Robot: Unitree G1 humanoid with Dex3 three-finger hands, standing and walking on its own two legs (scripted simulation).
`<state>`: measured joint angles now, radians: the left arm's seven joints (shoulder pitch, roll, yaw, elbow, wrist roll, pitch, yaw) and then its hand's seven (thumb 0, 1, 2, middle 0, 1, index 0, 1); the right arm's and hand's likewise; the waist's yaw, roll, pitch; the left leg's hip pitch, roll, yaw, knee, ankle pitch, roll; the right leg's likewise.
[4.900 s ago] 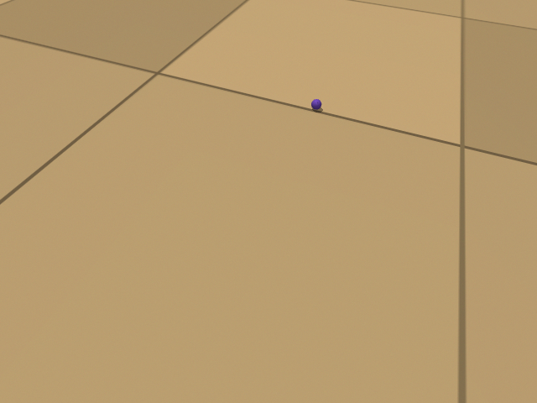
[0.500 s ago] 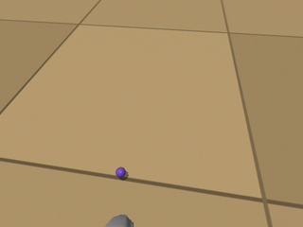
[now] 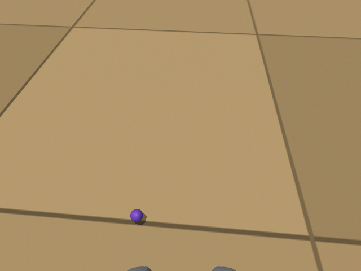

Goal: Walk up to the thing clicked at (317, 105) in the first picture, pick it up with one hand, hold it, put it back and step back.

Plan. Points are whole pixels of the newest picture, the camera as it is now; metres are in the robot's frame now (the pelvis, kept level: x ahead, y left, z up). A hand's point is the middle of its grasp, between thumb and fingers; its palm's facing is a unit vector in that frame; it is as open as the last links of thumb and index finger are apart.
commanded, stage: walk up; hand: left
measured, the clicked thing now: (136, 215) +0.47 +0.24 -0.72
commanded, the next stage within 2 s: stand in 1.26 s
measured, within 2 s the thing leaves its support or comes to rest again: neither
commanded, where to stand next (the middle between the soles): +0.09 +0.01 m, yaw +1 degrees
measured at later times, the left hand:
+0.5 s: hand out of the picture +0.13 +0.25 -0.13, palm faces -0.02 -0.95 -0.32, open 7.4 cm
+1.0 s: hand out of the picture +0.10 +0.25 -0.13, palm faces +0.00 -0.95 -0.32, open 7.4 cm
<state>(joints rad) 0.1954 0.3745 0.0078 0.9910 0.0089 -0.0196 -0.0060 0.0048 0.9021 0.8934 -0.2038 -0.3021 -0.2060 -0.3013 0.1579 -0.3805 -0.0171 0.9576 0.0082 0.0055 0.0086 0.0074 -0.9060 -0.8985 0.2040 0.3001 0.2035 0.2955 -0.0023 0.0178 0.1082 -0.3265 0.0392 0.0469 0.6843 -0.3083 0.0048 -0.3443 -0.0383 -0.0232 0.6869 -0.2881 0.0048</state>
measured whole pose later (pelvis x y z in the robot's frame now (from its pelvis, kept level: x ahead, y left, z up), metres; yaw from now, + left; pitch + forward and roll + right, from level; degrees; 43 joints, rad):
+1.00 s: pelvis +0.03 +0.00 +0.03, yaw +0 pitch -2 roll +0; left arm 0.09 0.34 0.01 1.18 0.00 -0.01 -0.02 0.00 0.90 0.89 -0.20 -0.30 -0.21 -0.30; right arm 0.08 -0.35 0.00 1.17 -0.01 -0.01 0.01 0.01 -0.91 -0.90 0.20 0.30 0.20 0.30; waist 0.00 0.00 0.05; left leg -0.12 0.03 0.05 0.32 -0.16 -0.02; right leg -0.13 -0.03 -0.04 0.32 -0.15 0.02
